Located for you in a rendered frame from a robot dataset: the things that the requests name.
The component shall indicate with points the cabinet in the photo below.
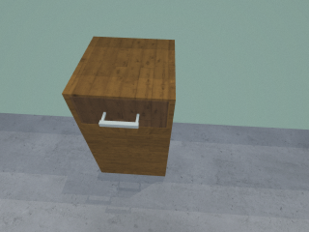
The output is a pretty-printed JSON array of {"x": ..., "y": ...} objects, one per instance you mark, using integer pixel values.
[{"x": 126, "y": 69}]

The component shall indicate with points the handle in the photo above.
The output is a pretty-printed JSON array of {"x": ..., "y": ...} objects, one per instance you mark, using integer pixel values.
[{"x": 119, "y": 124}]

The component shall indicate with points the drawer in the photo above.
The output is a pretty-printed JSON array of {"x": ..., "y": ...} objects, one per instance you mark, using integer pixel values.
[{"x": 152, "y": 114}]

